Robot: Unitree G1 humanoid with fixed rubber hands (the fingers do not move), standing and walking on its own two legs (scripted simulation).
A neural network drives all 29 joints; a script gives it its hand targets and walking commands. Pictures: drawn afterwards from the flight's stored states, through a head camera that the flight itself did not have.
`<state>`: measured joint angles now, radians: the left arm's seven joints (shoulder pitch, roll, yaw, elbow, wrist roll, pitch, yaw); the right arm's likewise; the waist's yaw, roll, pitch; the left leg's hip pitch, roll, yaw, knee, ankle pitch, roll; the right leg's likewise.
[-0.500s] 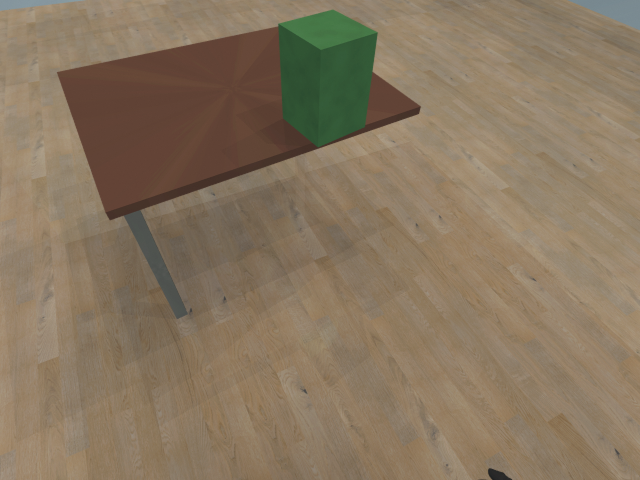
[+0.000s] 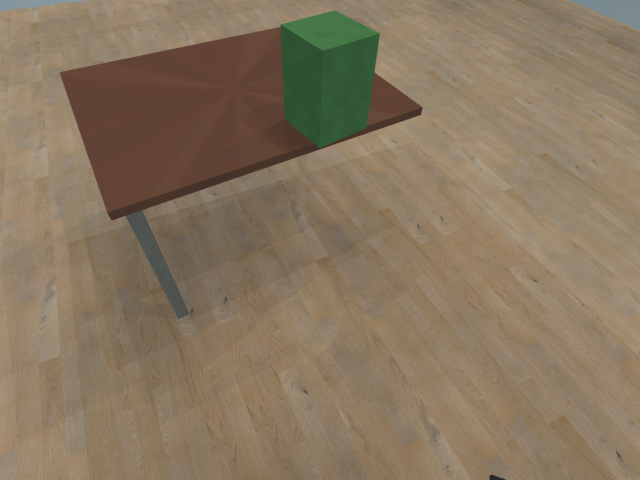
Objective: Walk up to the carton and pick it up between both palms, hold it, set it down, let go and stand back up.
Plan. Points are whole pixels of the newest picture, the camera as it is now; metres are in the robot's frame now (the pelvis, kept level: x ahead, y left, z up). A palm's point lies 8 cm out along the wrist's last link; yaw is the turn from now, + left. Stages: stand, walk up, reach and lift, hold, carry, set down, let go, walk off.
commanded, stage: stand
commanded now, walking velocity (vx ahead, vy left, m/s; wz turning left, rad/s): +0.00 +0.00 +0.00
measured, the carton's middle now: (327, 80) +1.08 -0.03 -0.05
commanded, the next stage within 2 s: walk up in 1.22 s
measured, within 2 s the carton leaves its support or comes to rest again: neither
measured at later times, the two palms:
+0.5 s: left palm out of the picture +0.04 +0.26 -0.12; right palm out of the picture +0.06 -0.25 -0.11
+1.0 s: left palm out of the picture +0.04 +0.26 -0.12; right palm out of the picture +0.06 -0.25 -0.11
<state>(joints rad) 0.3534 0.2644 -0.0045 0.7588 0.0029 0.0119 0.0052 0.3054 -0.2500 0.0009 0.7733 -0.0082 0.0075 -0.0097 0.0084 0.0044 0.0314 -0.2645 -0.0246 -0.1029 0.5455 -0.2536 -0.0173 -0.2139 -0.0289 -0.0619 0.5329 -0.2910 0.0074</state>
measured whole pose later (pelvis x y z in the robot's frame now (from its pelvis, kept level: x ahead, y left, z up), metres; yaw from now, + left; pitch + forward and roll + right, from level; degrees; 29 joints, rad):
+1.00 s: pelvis +0.01 +0.00 +0.00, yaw -1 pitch -1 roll +0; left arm 0.36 0.26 0.00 0.84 0.00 0.01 0.01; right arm 0.31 -0.24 0.01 0.85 -0.01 0.00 -0.02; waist 0.01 -0.01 0.03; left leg -0.23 -0.02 -0.09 0.49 -0.24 -0.01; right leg -0.19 -0.03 -0.04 0.48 -0.28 0.01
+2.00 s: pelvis +0.14 +0.00 +0.00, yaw +15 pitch -4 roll +1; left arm 0.29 0.34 0.03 0.71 0.05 0.04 -0.07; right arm 0.49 -0.21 -0.02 0.77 -0.06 -0.04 -0.04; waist -0.01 -0.12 0.07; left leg -0.15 0.00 -0.09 0.55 -0.33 -0.02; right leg -0.60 -0.11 0.01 1.10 -0.30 0.04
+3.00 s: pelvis +0.54 -0.18 -0.02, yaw +29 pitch -4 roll +2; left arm 0.25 0.31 0.04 0.62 0.05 0.08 -0.08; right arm 0.41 -0.28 -0.07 0.70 -0.08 -0.03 -0.06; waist -0.03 -0.07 0.12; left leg -0.28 0.11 -0.07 0.69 -0.35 -0.06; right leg -0.44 -0.16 0.01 0.79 -0.30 0.01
